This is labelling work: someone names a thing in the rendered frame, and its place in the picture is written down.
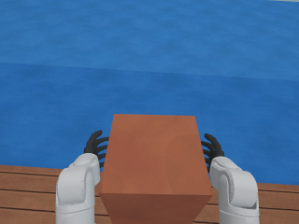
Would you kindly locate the carton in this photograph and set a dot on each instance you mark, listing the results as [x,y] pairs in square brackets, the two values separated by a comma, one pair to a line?
[154,171]

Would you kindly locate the robot right forearm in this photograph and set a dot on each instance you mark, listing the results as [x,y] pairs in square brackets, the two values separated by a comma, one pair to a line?
[238,199]

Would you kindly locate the right robot hand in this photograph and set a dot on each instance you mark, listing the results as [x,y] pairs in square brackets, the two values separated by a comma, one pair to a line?
[214,147]

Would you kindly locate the robot left forearm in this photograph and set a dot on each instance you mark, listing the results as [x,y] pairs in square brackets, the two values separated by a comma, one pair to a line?
[75,194]

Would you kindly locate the left robot hand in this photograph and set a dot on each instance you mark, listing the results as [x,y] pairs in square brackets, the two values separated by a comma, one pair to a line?
[92,146]

